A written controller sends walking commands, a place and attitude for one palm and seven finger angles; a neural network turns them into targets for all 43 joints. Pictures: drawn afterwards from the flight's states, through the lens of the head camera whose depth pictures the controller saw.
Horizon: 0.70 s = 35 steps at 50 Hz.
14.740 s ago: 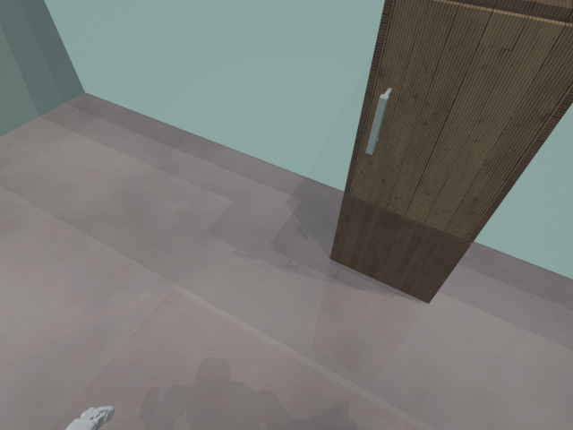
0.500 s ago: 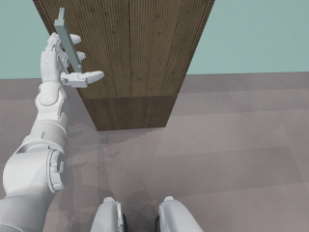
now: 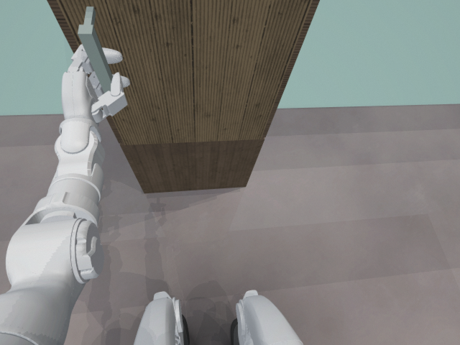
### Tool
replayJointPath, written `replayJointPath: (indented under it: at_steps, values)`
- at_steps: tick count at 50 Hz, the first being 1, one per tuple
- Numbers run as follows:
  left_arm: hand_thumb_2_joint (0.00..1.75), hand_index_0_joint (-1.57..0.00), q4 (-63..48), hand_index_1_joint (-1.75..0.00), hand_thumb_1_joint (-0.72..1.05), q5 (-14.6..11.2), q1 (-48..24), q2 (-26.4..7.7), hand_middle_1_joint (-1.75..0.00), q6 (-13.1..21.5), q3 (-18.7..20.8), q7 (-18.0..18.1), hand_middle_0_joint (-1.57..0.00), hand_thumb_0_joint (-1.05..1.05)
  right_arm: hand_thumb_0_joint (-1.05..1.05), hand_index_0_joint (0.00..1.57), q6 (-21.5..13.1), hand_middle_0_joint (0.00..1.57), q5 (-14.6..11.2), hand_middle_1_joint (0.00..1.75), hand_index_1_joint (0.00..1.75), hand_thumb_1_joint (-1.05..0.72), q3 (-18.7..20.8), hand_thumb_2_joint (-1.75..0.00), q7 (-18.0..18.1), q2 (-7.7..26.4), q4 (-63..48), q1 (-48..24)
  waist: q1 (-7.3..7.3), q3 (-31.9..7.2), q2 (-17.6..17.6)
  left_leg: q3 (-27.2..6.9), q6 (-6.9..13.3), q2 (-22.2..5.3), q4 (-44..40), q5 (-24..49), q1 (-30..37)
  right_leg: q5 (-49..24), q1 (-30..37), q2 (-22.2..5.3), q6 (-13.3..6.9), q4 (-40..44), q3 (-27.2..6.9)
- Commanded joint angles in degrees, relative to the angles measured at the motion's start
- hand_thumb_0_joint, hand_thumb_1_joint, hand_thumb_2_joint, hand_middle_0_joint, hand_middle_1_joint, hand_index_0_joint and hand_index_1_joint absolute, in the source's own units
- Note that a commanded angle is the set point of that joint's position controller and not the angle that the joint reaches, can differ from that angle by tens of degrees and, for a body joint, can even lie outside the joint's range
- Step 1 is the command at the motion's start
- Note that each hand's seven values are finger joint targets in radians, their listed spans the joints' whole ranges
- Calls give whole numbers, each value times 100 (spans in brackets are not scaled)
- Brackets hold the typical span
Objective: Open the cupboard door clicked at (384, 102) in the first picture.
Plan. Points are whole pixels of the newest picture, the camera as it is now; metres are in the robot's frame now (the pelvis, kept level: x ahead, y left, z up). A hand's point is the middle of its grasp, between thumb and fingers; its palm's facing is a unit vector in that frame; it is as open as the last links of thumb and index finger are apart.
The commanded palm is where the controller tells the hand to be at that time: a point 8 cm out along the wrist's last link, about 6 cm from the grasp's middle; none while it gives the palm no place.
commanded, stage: pull the door open along its arc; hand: left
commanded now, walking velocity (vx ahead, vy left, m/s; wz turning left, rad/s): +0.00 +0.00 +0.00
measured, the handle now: (104, 64) +0.58 +0.16 +0.07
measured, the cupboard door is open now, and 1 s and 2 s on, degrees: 0 38 43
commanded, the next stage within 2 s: open thumb and fingers to let go in 1.14 s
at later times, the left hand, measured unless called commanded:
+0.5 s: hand (135, 143) +0.43 +0.11 +0.06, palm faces +0.06 -1.00 +0.05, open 5.8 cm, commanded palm +0.38 +0.16 +0.06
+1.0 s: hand (194, 197) +0.33 +0.02 +0.06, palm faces +0.34 -0.94 -0.03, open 5.8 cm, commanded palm +0.27 +0.05 +0.06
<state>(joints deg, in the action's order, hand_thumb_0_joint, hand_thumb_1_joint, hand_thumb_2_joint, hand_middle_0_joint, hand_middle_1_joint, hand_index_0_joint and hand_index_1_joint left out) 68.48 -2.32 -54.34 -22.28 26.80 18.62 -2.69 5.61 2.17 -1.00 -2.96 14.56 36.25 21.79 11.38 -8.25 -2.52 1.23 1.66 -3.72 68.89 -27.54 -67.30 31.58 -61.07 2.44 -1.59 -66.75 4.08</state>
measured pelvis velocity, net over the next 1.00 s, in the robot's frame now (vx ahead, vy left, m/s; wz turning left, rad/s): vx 0.01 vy -0.04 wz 0.06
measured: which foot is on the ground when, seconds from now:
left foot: down 0.00-1.00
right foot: down 0.00-1.00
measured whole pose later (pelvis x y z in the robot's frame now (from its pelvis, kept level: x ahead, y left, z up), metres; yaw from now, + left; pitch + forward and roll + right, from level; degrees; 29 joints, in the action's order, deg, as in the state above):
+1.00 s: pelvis +0.01 -0.04 +0.03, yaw +4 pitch +16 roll +1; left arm 22.6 5.4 -4.8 7.1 18.7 -11.2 33.4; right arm 1.3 4.6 -0.1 -3.8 9.4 32.8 12.4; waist 1.8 -10.5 -1.4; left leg 0.3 -1.7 -2.0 60.0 -25.3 -50.5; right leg 32.2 -45.6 1.3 -4.5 -61.8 5.0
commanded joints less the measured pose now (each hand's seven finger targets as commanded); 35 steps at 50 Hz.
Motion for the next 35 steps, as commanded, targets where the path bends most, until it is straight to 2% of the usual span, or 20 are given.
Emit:
replayJointPath:
  at_steps: [1,3,6,8,11,13,16,17,21,22,23,24,25,26,27,28,30,31,33,35]
  values:
    - [90,-40,-1322,-135,90,32,-2707,-913,-135,419,-169,-6,-40,0,0,20,-61,20,22,30,30,-90,358,-90,67,998,-220,1037,156,-2978,-615,-511,32,215,-510,2253,3015,-2239,611,145,56,901,-248]
    - [90,-40,-1306,-135,90,13,-2423,-864,-135,439,-126,-26,-40,0,0,20,-74,20,22,30,30,-90,377,-90,53,999,-229,1054,63,-2975,-602,-526,14,209,-555,2275,3108,-2203,619,150,28,892,-219]
    - [90,-40,-1536,-135,90,-50,-1969,-862,-135,464,-85,-49,-40,0,0,20,-51,20,1,30,30,-90,393,-90,35,997,-305,964,-122,-3188,-709,-476,-21,212,-605,2453,3266,-2373,799,147,14,887,-211]
    - [90,-40,-1531,-135,90,-131,-1556,-683,-135,445,-117,-68,-40,0,0,20,-43,20,-11,30,30,-90,398,-90,14,977,-352,945,-162,-3129,-511,-449,-3,229,-646,2474,3210,-2472,945,161,16,916,-210]
    - [90,-40,-1969,-135,90,-251,-984,-510,-135,446,-201,-99,-40,0,0,20,-6,20,-67,30,30,-90,414,-90,-12,935,-497,830,-309,-3093,-357,-357,-7,254,-771,2487,3180,-2675,1296,166,29,999,-214]
    - [90,-40,-2154,-135,90,-325,-364,-313,-135,422,-266,-115,-40,0,0,20,7,20,-91,30,30,-90,431,-90,-37,917,-597,777,-394,-3008,-155,-308,12,276,-843,2547,3148,-2855,1504,175,28,1045,-218]
    - [90,-40,-2808,-135,90,-398,529,54,-135,405,-501,-100,-40,0,0,20,12,20,-148,30,30,-90,464,-90,-79,850,-750,615,-584,-2918,-155,-229,-5,295,-971,2660,3224,-3076,1721,164,30,1102,-201]
    - [90,-40,-2942,-135,90,-428,797,159,-135,373,-578,-93,-40,0,0,20,14,20,-166,30,30,-90,472,-90,-90,842,-795,556,-579,-2741,-3,-190,10,298,-1008,2588,3152,-3110,1779,158,47,1161,-207]
    - [90,-40,-3808,-135,90,-518,1731,455,-135,360,-828,4,-40,0,0,20,-33,20,-203,30,30,-90,491,-90,-104,783,-955,347,-728,-2510,78,-116,9,312,-1135,2616,3225,-3289,1984,127,57,1228,-218]
    - [90,-40,-4013,-135,90,-952,1900,696,-135,316,-53,843,-40,0,0,20,-88,20,-156,30,30,-90,448,-90,-78,622,-993,139,-1147,-2357,141,-48,-54,311,-1231,2634,3065,-3138,2140,129,62,1263,-137]
    - [90,-40,-4128,-135,90,-752,2190,960,-135,294,-435,1259,-40,0,0,20,-160,20,-101,30,30,-90,422,-90,-99,608,-1018,103,-1038,-2223,90,-87,-88,309,-1238,2577,3039,-3031,2036,142,64,1213,-104]
    - [90,-40,-4171,-135,90,-687,2451,1192,-135,244,-576,1505,-40,0,0,20,-185,20,-86,30,30,-90,420,-90,-135,577,-1022,32,-1008,-2115,162,-88,-104,294,-1235,2531,3019,-2984,1962,119,71,1223,-84]
    - [90,-40,-4304,-135,90,-587,2504,1271,-135,243,-649,1725,-40,0,0,20,-192,20,-51,30,30,-90,424,-90,-150,570,-999,17,-970,-2090,374,-96,-107,284,-1203,2560,2948,-3050,2017,93,78,1181,-94]
    - [90,-40,-4476,-135,90,-448,2618,1396,-135,253,-775,1964,-40,0,0,20,-204,20,-10,30,30,-90,435,-90,-177,549,-1010,-24,-1006,-2104,295,-87,-119,298,-1215,2542,2950,-3056,2065,81,67,1156,-107]
    - [90,-40,-4616,-135,90,-321,2663,1546,-135,264,-888,2228,-40,0,0,20,-218,20,31,30,30,-90,439,-90,-199,523,-1025,-86,-986,-2129,416,-74,-102,307,-1184,2518,2929,-3107,2102,61,77,1145,-126]
    - [90,-40,-4853,-135,90,-117,2579,1563,-135,312,-945,2496,-40,0,0,20,-239,20,74,30,30,-90,452,-90,-197,504,-1037,-105,-1006,-2234,300,-94,-114,306,-1133,2593,2952,-3127,2105,47,58,1057,-143]
    - [90,-40,-4963,-135,90,279,2763,2033,-135,278,-1365,2984,-40,0,0,20,-258,20,145,30,30,-90,453,-90,-244,420,-1024,-249,-991,-2246,150,-87,-124,302,-1098,2613,3039,-3084,1979,-1,50,1013,-124]
    - [90,-40,-5004,-135,90,436,2821,2208,-135,241,-1517,3217,-40,0,0,20,-264,20,170,30,30,-90,454,-90,-264,401,-1033,-327,-992,-2214,186,-103,-130,308,-1097,2498,3026,-2943,1940,-6,37,1022,-113]
    - [90,-40,-5000,-135,90,732,2804,2444,-135,116,-1733,3597,-40,0,0,20,-304,20,242,30,30,-90,437,-90,-249,361,-1036,-457,-933,-2133,391,-137,-114,321,-1069,2272,2882,-2762,1904,6,18,1045,-96]
    - [90,-40,-5066,-135,90,1020,2807,2711,-135,-31,-2014,3819,-40,0,0,20,-344,20,284,30,30,-90,426,-90,-220,299,-1033,-649,-907,-2174,365,-117,-104,346,-1069,2086,2900,-2632,1896,-18,13,1081,-93]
